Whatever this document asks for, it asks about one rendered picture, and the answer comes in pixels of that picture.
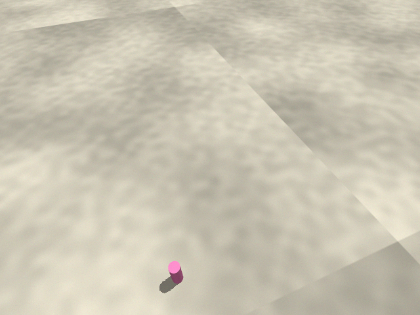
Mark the can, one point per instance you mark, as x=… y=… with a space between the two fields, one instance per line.
x=175 y=272

